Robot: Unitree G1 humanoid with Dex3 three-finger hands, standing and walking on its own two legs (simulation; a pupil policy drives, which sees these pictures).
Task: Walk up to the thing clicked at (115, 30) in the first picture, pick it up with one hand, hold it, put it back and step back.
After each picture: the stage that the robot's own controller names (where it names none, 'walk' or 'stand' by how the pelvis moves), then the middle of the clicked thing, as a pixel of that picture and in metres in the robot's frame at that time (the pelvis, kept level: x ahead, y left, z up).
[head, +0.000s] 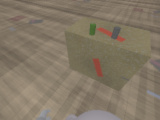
stand; (115, 33) +0.89 -0.22 +0.07
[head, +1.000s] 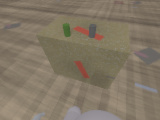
walk; (92, 31) +0.79 +0.07 +0.09
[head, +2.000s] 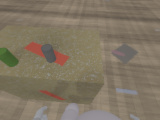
stand; (49, 53) +0.40 +0.32 +0.10
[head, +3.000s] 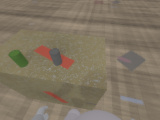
stand; (56, 57) +0.41 +0.28 +0.08
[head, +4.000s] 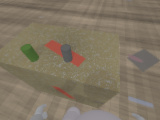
stand; (67, 53) +0.43 +0.20 +0.09
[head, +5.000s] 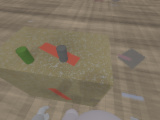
stand; (62, 54) +0.44 +0.23 +0.08
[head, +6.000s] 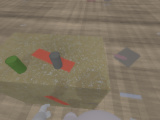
stand; (56, 60) +0.39 +0.26 +0.07
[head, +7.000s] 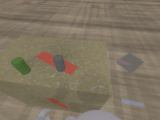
stand; (59, 63) +0.39 +0.24 +0.07
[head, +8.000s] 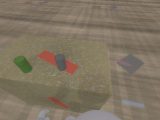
stand; (60, 62) +0.40 +0.23 +0.06
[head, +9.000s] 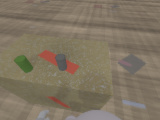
rise first; (61, 62) +0.39 +0.23 +0.06
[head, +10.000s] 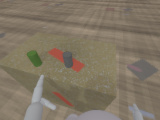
rise first; (68, 60) +0.42 +0.21 +0.07
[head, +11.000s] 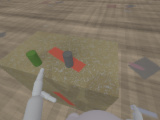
go down; (68, 59) +0.42 +0.21 +0.08
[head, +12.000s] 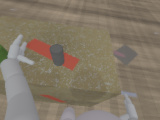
go down; (57, 55) +0.39 +0.20 +0.12
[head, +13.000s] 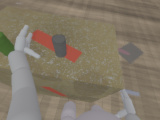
close in; (60, 46) +0.43 +0.19 +0.15
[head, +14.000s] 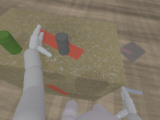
go down; (63, 44) +0.45 +0.17 +0.15
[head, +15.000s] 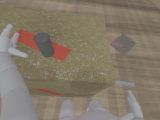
go down; (45, 46) +0.43 +0.22 +0.15
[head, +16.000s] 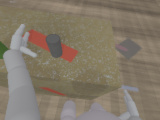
close in; (55, 46) +0.43 +0.20 +0.15
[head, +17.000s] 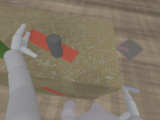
close in; (55, 47) +0.42 +0.20 +0.15
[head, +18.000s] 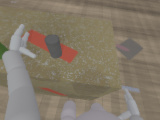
close in; (54, 47) +0.42 +0.20 +0.15
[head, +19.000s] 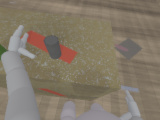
close in; (53, 48) +0.42 +0.20 +0.14
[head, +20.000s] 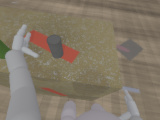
close in; (56, 47) +0.42 +0.20 +0.15
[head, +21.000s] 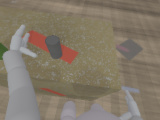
close in; (54, 48) +0.42 +0.20 +0.14
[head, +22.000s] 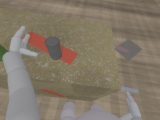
close in; (54, 49) +0.42 +0.20 +0.14
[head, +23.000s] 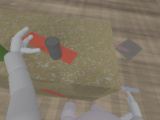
close in; (54, 49) +0.42 +0.20 +0.14
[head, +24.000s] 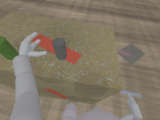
close in; (60, 49) +0.42 +0.19 +0.14
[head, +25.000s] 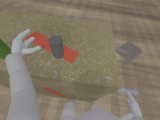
close in; (57, 48) +0.43 +0.20 +0.14
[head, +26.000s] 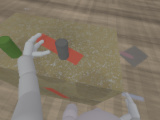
close in; (62, 50) +0.42 +0.19 +0.13
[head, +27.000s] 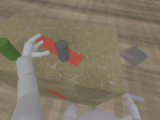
close in; (62, 51) +0.41 +0.19 +0.13
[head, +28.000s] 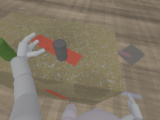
close in; (60, 51) +0.41 +0.19 +0.14
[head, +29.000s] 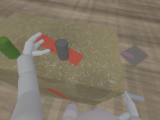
close in; (62, 50) +0.42 +0.18 +0.13
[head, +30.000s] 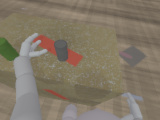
close in; (61, 51) +0.41 +0.19 +0.14
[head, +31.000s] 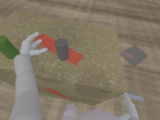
close in; (62, 50) +0.42 +0.19 +0.13
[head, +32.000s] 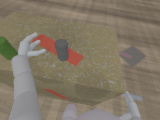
close in; (62, 51) +0.41 +0.18 +0.14
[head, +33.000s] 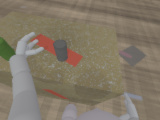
close in; (61, 51) +0.41 +0.19 +0.13
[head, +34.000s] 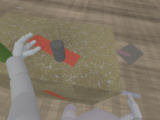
close in; (58, 51) +0.41 +0.19 +0.14
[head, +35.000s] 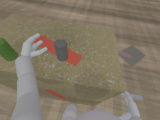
close in; (61, 51) +0.42 +0.19 +0.14
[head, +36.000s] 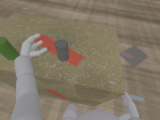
close in; (62, 51) +0.41 +0.18 +0.14
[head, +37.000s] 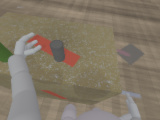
close in; (58, 51) +0.41 +0.20 +0.13
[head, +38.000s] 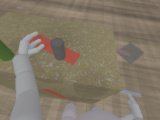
lift; (58, 50) +0.42 +0.19 +0.14
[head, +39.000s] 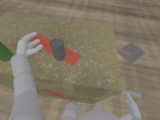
lift; (58, 50) +0.41 +0.19 +0.14
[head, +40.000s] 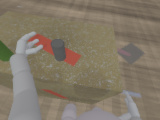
lift; (59, 50) +0.41 +0.19 +0.14
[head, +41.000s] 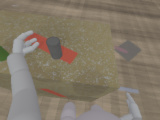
lift; (55, 49) +0.42 +0.20 +0.14
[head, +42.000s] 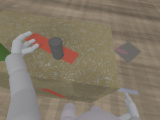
lift; (56, 49) +0.42 +0.20 +0.14
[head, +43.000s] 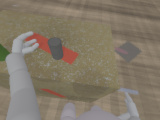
lift; (56, 49) +0.42 +0.20 +0.14
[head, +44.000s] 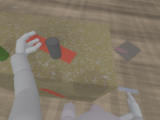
lift; (54, 48) +0.43 +0.21 +0.14
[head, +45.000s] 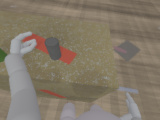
close; (53, 49) +0.42 +0.21 +0.14
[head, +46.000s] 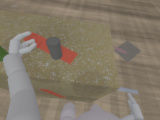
lift; (55, 49) +0.42 +0.20 +0.14
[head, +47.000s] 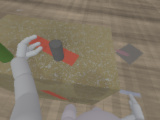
lift; (57, 51) +0.42 +0.20 +0.14
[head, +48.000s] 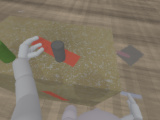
lift; (59, 52) +0.41 +0.19 +0.14
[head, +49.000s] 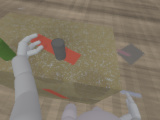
lift; (59, 50) +0.42 +0.19 +0.14
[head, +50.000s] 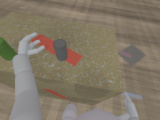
lift; (61, 50) +0.41 +0.19 +0.13
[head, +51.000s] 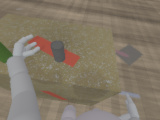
close; (58, 52) +0.41 +0.20 +0.13
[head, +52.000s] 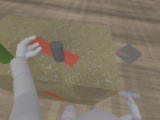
lift; (57, 52) +0.41 +0.20 +0.13
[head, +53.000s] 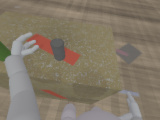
lift; (58, 50) +0.42 +0.19 +0.14
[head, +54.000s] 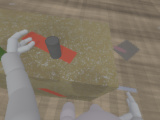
lift; (54, 48) +0.43 +0.20 +0.14
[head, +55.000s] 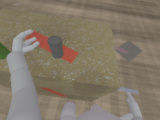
lift; (56, 48) +0.43 +0.20 +0.14
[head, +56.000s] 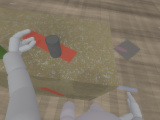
lift; (54, 47) +0.43 +0.20 +0.14
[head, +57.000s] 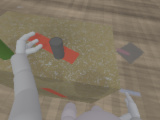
lift; (57, 49) +0.43 +0.20 +0.14
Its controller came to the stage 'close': yes
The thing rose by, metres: 0.00
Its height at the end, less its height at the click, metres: +0.00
